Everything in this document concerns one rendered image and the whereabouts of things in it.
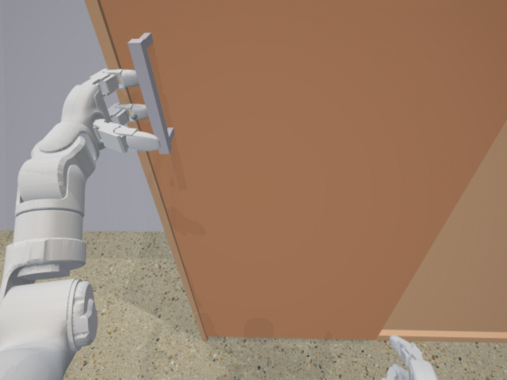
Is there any left robot upper arm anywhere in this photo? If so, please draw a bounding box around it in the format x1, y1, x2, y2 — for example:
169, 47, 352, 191
0, 279, 98, 380

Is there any right robot hand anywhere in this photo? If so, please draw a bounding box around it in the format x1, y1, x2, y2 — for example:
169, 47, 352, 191
382, 335, 438, 380

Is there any wardrobe door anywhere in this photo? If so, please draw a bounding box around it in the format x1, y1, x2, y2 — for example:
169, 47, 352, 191
100, 0, 507, 340
383, 120, 507, 332

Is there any handle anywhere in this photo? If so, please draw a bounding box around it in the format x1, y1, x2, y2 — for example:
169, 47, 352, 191
128, 32, 175, 154

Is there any left robot hand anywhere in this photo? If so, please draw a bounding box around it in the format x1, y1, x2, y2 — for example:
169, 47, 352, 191
61, 69, 161, 153

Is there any robot left forearm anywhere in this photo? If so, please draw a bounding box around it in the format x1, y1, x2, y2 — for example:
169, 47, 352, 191
0, 121, 100, 307

